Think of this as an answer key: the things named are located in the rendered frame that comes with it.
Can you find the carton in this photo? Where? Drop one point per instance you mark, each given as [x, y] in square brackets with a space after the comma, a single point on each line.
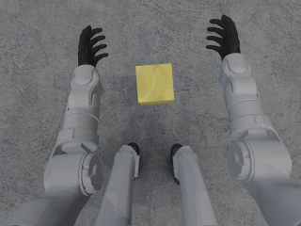
[154, 84]

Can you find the robot left hand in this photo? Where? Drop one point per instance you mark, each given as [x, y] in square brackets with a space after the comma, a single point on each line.
[86, 54]

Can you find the robot left upper arm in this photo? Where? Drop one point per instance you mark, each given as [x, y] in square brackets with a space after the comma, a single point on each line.
[69, 180]

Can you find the left robot forearm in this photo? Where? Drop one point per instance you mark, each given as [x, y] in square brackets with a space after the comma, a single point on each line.
[79, 133]

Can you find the robot right hand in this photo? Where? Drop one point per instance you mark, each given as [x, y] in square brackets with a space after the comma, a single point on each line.
[229, 42]

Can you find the robot right upper arm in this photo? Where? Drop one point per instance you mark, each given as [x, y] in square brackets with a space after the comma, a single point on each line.
[264, 168]

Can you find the right robot forearm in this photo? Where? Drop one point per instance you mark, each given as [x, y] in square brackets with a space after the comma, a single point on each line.
[243, 102]

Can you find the right robot thigh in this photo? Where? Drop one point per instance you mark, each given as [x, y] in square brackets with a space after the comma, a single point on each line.
[197, 205]

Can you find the robot left shin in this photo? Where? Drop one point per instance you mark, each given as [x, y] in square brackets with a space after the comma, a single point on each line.
[125, 148]

